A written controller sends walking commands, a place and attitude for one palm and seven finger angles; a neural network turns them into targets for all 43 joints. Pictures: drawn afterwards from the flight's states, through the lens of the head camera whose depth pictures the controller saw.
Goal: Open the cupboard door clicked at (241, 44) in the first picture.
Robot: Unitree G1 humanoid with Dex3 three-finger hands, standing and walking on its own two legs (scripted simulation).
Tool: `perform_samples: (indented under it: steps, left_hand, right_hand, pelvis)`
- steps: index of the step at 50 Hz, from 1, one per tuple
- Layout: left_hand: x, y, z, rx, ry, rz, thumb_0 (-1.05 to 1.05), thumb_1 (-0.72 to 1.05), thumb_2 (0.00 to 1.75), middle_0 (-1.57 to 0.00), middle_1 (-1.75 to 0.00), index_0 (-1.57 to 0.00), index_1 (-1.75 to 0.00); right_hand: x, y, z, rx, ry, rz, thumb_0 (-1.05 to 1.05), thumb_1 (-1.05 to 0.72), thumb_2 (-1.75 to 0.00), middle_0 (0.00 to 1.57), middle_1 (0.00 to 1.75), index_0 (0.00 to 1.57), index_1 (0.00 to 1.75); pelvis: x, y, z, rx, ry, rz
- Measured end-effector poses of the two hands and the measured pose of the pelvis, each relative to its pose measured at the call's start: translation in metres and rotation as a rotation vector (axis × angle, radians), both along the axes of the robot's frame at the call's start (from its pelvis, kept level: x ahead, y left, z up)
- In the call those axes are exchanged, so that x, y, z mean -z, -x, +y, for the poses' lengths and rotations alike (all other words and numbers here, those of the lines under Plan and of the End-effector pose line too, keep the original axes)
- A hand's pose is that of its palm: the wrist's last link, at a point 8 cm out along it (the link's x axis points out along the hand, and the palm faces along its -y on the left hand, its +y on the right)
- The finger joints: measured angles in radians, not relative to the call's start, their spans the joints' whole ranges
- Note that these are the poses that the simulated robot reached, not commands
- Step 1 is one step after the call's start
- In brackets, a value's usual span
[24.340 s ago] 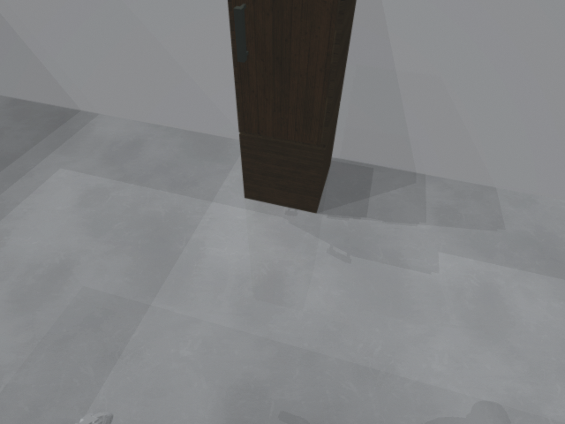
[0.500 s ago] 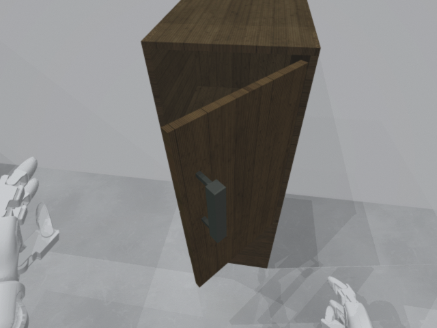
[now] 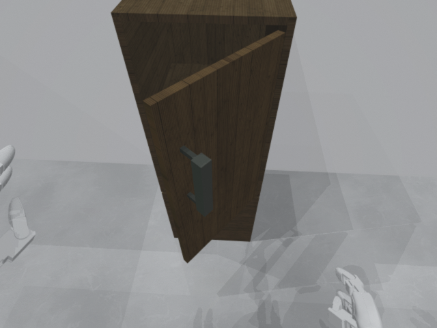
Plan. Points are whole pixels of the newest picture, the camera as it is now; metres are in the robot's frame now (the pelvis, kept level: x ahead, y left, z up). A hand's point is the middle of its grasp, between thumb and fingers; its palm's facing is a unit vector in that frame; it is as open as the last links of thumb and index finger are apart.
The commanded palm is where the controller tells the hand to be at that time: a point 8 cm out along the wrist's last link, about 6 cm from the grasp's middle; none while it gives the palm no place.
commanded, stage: step back with the hand held close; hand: left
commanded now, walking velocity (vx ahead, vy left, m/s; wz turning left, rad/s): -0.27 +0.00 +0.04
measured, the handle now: (195, 181) +0.37 +0.07 +0.06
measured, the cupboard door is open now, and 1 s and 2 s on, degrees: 50 50 50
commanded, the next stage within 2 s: stop stepping back and stand still in 1.00 s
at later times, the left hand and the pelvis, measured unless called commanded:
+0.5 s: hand (2, 282) +0.14 +0.25 +0.17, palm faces +0.49 -0.71 -0.51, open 7.4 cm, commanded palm +0.07 +0.29 +0.18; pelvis -0.06 -0.02 -0.02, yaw +2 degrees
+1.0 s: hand out of the picture +0.09 +0.20 +0.17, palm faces +0.43 -0.77 -0.47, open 7.4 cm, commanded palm +0.01 +0.25 +0.18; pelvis -0.12 -0.05 +0.00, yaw +1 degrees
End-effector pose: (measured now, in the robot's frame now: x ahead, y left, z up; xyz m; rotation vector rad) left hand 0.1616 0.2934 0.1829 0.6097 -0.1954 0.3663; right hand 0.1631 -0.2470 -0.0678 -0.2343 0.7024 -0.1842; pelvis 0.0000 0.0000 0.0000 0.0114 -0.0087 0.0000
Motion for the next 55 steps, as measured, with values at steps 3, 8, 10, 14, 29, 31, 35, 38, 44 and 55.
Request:
perform_samples:
  steps: [3,8,10,14,29,31,35,38,44,55]
  left_hand:
    - [-0.002,0.013,0.003,-0.014,-0.014,-0.034,0.01,0.89,0.9,-0.22,-0.3,-0.21,-0.31]
    - [0.001,0.033,0.003,-0.061,-0.023,-0.093,0.01,0.89,0.9,-0.21,-0.3,-0.21,-0.31]
    - [0.003,0.039,0.0,-0.077,-0.015,-0.117,0.01,0.89,0.9,-0.21,-0.3,-0.21,-0.31]
    - [0.007,0.045,-0.007,-0.075,0.017,-0.151,0.01,0.89,0.9,-0.21,-0.3,-0.21,-0.31]
    - [0.002,0.077,-0.009,-0.072,-0.072,-0.166,0.01,0.89,0.9,-0.21,-0.3,-0.21,-0.31]
    - [0.005,0.082,-0.011,-0.084,-0.039,-0.175,0.01,0.89,0.9,-0.21,-0.3,-0.21,-0.31]
    - [0.008,0.091,-0.014,-0.073,0.008,-0.185,0.01,0.89,0.9,-0.21,-0.3,-0.21,-0.31]
    - [0.003,0.099,-0.013,-0.075,-0.011,-0.184,0.01,0.89,0.9,-0.21,-0.3,-0.21,-0.31]
    - [-0.006,0.115,-0.025,-0.095,-0.004,-0.159,0.01,0.89,0.9,-0.21,-0.3,-0.21,-0.31]
    - [-0.004,0.134,-0.056,0.028,-0.002,-0.005,0.01,0.89,0.9,-0.22,-0.3,-0.21,-0.31]
  right_hand:
    - [0.001,0.014,0.0,0.0,0.008,0.0,0.01,-0.9,-0.9,0.2,0.3,0.2,0.3]
    - [0.008,0.035,0.001,-0.02,0.017,-0.006,0.01,-0.9,-0.9,0.2,0.3,0.2,0.3]
    - [0.012,0.043,0.0,-0.026,0.019,-0.002,0.01,-0.9,-0.9,0.2,0.3,0.2,0.3]
    - [0.021,0.06,-0.002,-0.023,0.008,0.02,0.01,-0.9,-0.9,0.2,0.3,0.2,0.3]
    - [0.029,0.098,-0.016,-0.017,0.035,0.05,0.01,-0.9,-0.9,0.21,0.3,0.2,0.3]
    - [0.03,0.1,-0.018,-0.022,0.047,0.065,0.01,-0.9,-0.9,0.21,0.3,0.2,0.3]
    - [0.027,0.106,-0.018,-0.019,0.069,0.079,0.01,-0.9,-0.9,0.21,0.3,0.2,0.3]
    - [0.025,0.11,-0.016,-0.008,0.055,0.05,0.01,-0.9,-0.9,0.2,0.3,0.2,0.3]
    - [0.027,0.114,-0.011,-0.047,-0.054,0.011,0.01,-0.9,-0.9,0.2,0.3,0.2,0.3]
    - [-0.006,0.136,-0.033,-0.017,-0.026,0.017,0.01,-0.9,-0.9,0.21,0.3,0.2,0.3]
  pelvis:
    - [0.003,0.01,-0.001,0.0,-0.005,-0.005]
    - [0.01,0.025,-0.005,-0.008,-0.011,-0.017]
    - [0.014,0.03,-0.007,-0.012,-0.009,-0.021]
    - [0.017,0.04,-0.011,-0.014,-0.003,-0.018]
    - [0.023,0.066,-0.018,-0.043,-0.005,-0.016]
    - [0.023,0.07,-0.018,-0.048,-0.006,-0.01]
    - [0.022,0.08,-0.017,-0.056,0.0,-0.005]
    - [0.02,0.086,-0.021,-0.069,0.036,-0.012]
    - [0.014,0.095,-0.039,-0.018,0.02,0.013]
    - [-0.009,0.144,-0.052,-0.009,-0.039,0.057]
